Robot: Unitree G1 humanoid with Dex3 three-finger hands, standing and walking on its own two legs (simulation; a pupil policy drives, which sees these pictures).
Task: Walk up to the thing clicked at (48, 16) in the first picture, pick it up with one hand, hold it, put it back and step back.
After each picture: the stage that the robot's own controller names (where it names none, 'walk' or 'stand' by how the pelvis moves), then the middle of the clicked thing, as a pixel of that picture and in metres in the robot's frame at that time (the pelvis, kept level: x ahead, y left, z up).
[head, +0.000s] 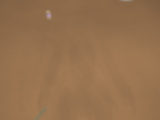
stand; (48, 15) +2.22 +0.52 -0.72
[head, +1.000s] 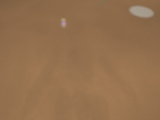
walk; (63, 23) +2.12 +0.24 -0.70
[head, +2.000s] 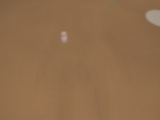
walk; (64, 37) +1.53 +0.19 -0.71
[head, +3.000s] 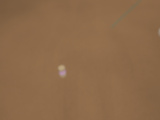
walk; (62, 71) +1.03 +0.21 -0.71
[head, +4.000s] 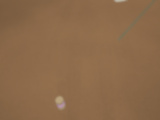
walk; (60, 103) +0.64 +0.23 -0.69
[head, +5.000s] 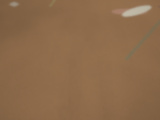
stand; out of the picture +0.44 +0.20 -0.70
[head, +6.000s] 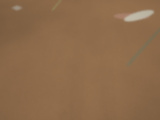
stand; out of the picture +0.41 +0.20 -0.72
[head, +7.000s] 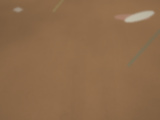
stand; out of the picture +0.41 +0.20 -0.73
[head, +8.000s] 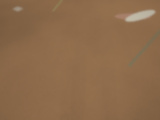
stand; out of the picture +0.39 +0.20 -0.73
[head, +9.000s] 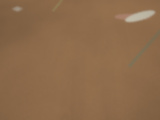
stand; out of the picture +0.39 +0.20 -0.73
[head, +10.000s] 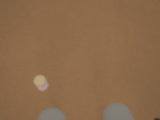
go down; (41, 83) +0.46 +0.21 -0.46
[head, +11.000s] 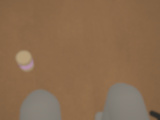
go down; (25, 61) +0.49 +0.23 -0.32
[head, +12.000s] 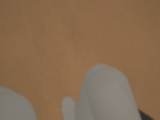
close in; out of the picture +0.47 +0.29 -0.23
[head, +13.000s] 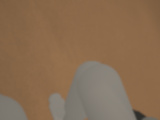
close; out of the picture +0.46 +0.30 -0.23
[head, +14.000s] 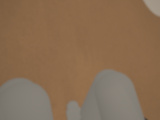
lift; out of the picture +0.40 +0.28 -0.19
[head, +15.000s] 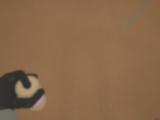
lift; (32, 94) +0.33 +0.18 -0.01
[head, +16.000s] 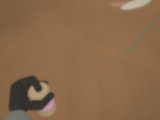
hold; (43, 100) +0.33 +0.16 +0.00
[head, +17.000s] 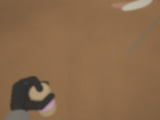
hold; (43, 100) +0.33 +0.16 -0.01
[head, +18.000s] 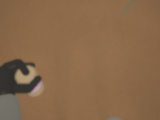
crouch; (30, 81) +0.39 +0.19 -0.08
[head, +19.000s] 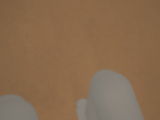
lower; out of the picture +0.49 +0.28 -0.15
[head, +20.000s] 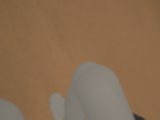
lower; out of the picture +0.45 +0.30 -0.24
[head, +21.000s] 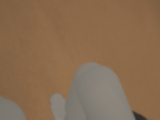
lower; out of the picture +0.45 +0.30 -0.24
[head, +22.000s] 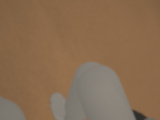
lower; out of the picture +0.45 +0.30 -0.24
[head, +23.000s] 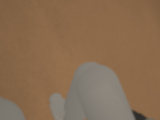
lower; out of the picture +0.45 +0.30 -0.24
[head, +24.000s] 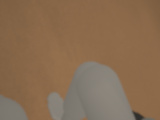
withdraw; out of the picture +0.45 +0.29 -0.24
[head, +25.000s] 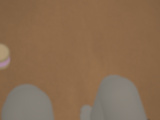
stand; (0, 57) +0.45 +0.26 -0.27
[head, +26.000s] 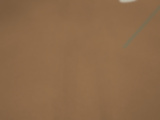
stand; out of the picture +0.40 +0.19 -0.63
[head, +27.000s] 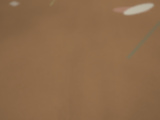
stand; out of the picture +0.41 +0.20 -0.67
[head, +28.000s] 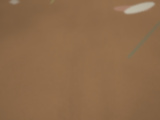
stand; out of the picture +0.40 +0.20 -0.67
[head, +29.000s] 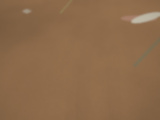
stand; out of the picture +0.42 +0.19 -0.72
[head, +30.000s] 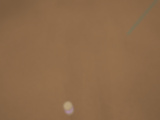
walk; (68, 108) +0.50 +0.16 -0.70
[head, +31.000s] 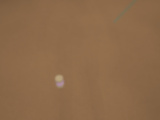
walk; (59, 81) +0.74 +0.18 -0.70
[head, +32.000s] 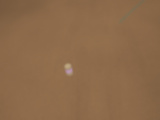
stand; (68, 69) +1.01 +0.26 -0.70
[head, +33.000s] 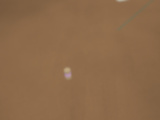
stand; (67, 73) +1.03 +0.20 -0.73
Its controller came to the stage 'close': yes
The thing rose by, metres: 0.70
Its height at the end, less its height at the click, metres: +0.00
